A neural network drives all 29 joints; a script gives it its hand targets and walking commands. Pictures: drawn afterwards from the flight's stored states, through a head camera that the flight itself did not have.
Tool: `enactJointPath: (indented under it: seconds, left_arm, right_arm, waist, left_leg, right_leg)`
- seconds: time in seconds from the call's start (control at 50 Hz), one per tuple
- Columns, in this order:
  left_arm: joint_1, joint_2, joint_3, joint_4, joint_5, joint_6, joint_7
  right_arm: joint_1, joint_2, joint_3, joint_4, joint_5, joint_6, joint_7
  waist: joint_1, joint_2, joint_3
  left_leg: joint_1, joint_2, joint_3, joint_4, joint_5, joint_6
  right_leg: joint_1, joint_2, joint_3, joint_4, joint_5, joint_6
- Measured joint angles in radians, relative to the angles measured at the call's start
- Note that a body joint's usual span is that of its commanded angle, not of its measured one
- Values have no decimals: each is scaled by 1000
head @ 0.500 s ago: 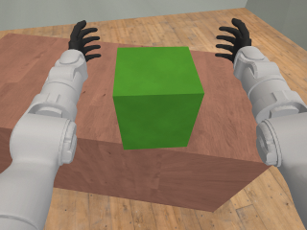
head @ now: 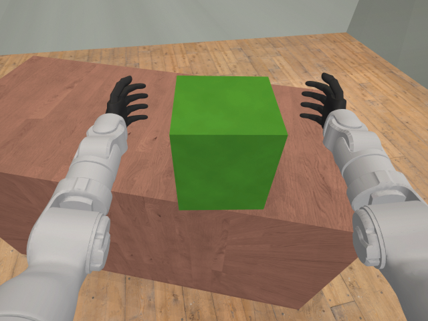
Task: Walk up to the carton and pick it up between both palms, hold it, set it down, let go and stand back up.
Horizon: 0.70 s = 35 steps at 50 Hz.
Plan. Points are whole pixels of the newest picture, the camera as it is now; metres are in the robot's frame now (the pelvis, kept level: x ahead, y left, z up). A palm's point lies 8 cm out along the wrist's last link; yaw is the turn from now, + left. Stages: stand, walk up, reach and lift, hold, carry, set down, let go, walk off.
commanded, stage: set down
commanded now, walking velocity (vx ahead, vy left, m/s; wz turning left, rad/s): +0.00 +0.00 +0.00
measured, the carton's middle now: (222, 145) +0.49 -0.01 +0.04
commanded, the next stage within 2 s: none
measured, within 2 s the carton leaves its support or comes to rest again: neither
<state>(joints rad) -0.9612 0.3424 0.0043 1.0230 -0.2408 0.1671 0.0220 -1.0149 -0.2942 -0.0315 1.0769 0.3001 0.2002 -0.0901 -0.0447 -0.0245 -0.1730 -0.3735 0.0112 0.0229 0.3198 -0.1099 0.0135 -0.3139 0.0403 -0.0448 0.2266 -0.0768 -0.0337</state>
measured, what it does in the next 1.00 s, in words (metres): stands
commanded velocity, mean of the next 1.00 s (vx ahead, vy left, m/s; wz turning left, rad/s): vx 0.00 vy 0.00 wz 0.00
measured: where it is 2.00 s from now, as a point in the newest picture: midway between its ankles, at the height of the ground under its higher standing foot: outside the picture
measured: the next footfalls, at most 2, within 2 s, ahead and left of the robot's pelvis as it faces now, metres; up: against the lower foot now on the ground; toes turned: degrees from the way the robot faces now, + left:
none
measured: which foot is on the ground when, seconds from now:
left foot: down 0.00-1.00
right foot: down 0.00-1.00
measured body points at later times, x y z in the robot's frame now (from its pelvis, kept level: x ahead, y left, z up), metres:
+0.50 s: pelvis +0.00 -0.01 +0.00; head +0.00 +0.01 +0.45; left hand +0.40 +0.21 +0.09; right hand +0.40 -0.20 +0.11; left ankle +0.02 +0.11 -0.75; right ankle +0.01 -0.10 -0.75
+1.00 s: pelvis +0.02 +0.00 +0.00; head +0.01 +0.02 +0.45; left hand +0.34 +0.21 +0.03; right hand +0.34 -0.20 +0.05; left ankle +0.02 +0.11 -0.75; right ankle +0.01 -0.10 -0.75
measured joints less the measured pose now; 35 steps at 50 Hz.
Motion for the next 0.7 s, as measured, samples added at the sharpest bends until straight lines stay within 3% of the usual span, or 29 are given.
enactJointPath:
  seconds: [0.16, 0.36, 0.46, 0.56, 0.7]
  left_arm:
    - [112, -37, 16, -58, 5, -61, 9]
    - [275, -59, 79, -112, 43, -135, -21]
    - [379, -58, 65, -216, 27, -175, -11]
    - [433, -77, 59, -260, 53, -154, -27]
    - [565, -113, 63, -367, 84, -156, -25]
  right_arm:
    - [110, 33, -43, -80, -59, -45, -2]
    - [300, 78, -4, -208, -58, -100, -15]
    - [386, 100, -27, -289, -63, -131, -20]
    - [420, 99, -2, -273, -56, -133, -14]
    - [574, 120, -5, -402, -75, -176, -23]
  waist:
    - [7, 11, 35]
    - [21, -4, 53]
    - [20, -13, 46]
    - [24, -9, 65]
    - [36, -2, 98]
  left_leg:
    - [14, -1, -1, 12, -1, -2]
    - [65, 3, 8, -5, -5, -4]
    - [73, 3, 0, 4, -17, -8]
    - [112, 2, 0, 4, -27, -8]
    - [168, 0, 12, -9, -34, -2]
  right_leg:
    - [1, -2, -2, 40, -17, -3]
    - [39, 2, 8, 44, -29, -8]
    - [52, 3, 1, 46, -40, -10]
    - [98, 2, 1, 32, -41, -8]
    - [155, 0, 14, 10, -39, -2]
